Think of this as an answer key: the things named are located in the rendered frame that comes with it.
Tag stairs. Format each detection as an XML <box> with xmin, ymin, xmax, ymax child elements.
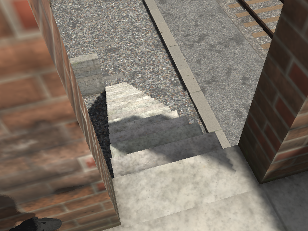
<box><xmin>105</xmin><ymin>82</ymin><xmax>222</xmax><ymax>178</ymax></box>

